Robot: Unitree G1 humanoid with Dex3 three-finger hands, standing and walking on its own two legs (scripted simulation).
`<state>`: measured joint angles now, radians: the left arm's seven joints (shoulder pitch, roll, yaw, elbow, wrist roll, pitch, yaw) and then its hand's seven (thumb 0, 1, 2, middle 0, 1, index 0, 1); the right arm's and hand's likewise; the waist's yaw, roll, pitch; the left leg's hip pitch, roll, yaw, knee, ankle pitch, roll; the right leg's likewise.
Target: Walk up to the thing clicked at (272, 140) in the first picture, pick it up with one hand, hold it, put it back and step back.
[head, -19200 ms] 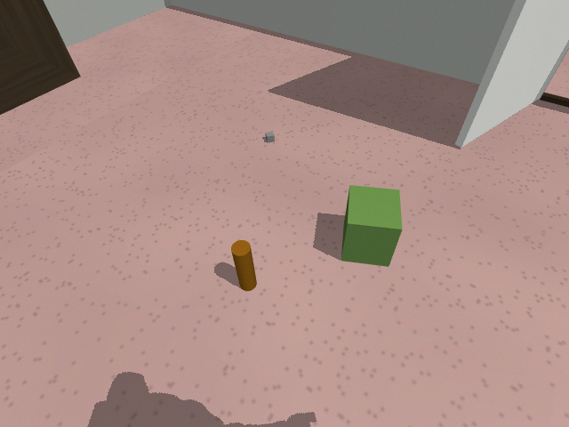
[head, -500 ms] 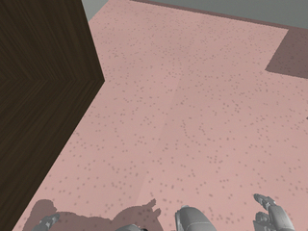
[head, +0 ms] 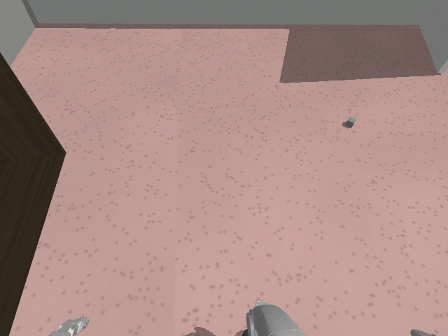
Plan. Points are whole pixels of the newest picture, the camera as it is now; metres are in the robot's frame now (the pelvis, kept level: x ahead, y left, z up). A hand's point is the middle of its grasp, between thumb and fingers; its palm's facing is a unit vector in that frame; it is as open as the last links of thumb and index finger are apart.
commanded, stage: walk up
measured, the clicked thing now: (350, 122) +1.37 -0.81 -0.72
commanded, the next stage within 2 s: none
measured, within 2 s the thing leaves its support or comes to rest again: neither
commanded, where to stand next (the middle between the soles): +0.12 -0.14 m, yaw -38 degrees
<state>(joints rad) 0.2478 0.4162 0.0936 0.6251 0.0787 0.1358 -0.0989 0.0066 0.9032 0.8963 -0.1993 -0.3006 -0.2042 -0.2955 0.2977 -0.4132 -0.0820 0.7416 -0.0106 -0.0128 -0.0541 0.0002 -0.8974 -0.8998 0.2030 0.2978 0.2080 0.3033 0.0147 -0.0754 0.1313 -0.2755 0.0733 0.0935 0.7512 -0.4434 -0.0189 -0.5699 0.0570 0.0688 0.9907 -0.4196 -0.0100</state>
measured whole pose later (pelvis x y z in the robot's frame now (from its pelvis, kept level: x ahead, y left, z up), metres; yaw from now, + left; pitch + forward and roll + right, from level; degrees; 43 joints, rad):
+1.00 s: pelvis +0.02 -0.15 +0.00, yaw -31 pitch -2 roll +0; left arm 0.29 0.41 0.05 0.82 0.02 -0.04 0.01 0.00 0.90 0.90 -0.20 -0.30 -0.21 -0.30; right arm 0.24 -0.43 -0.06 0.79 -0.02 0.03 0.00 0.00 -0.90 -0.90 0.20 0.30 0.20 0.30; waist 0.00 0.05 0.12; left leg -0.45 0.11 0.04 0.99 -0.53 0.01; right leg -0.39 0.03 0.03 0.79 -0.37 -0.03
